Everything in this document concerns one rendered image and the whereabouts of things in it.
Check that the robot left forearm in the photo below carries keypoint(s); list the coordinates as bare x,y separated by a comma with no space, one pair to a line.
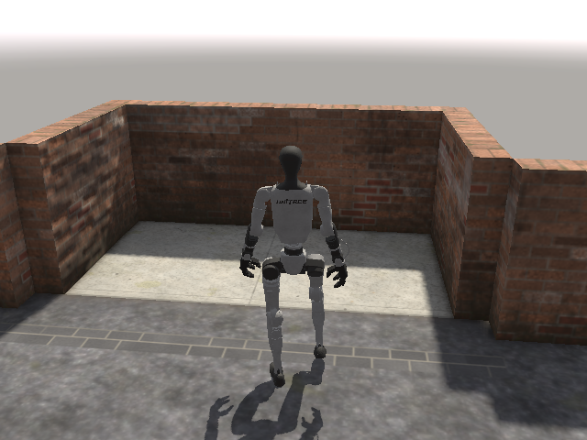
249,245

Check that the right robot shin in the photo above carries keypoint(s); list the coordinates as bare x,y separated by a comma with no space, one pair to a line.
318,316

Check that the right robot hand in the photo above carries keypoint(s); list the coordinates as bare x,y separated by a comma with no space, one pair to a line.
342,274

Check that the left robot hand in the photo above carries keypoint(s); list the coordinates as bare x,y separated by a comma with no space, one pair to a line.
244,264

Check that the left robot upper arm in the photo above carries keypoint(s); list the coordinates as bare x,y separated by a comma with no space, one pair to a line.
258,211

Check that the right robot upper arm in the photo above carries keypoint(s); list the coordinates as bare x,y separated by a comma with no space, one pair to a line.
320,193

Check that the robot right thigh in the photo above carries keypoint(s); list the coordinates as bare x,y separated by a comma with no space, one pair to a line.
314,266

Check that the robot right forearm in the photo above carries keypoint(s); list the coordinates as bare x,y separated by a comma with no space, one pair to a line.
335,249

